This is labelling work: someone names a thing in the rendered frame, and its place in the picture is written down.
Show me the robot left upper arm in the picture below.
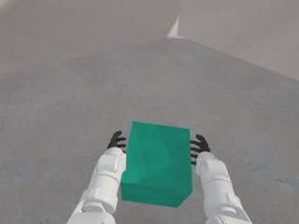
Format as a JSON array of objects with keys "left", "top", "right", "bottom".
[{"left": 67, "top": 212, "right": 116, "bottom": 224}]

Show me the left robot hand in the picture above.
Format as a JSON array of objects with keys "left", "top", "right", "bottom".
[{"left": 107, "top": 131, "right": 126, "bottom": 153}]

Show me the carton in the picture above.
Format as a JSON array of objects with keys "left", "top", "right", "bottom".
[{"left": 120, "top": 121, "right": 192, "bottom": 208}]

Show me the left robot forearm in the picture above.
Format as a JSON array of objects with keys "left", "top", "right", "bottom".
[{"left": 66, "top": 147, "right": 126, "bottom": 224}]

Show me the right robot forearm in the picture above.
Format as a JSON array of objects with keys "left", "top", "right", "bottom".
[{"left": 195, "top": 151, "right": 252, "bottom": 224}]

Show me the robot right upper arm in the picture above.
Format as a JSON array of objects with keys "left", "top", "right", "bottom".
[{"left": 206, "top": 214, "right": 251, "bottom": 224}]

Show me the right robot hand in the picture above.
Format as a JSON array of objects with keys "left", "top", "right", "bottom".
[{"left": 190, "top": 134, "right": 210, "bottom": 165}]

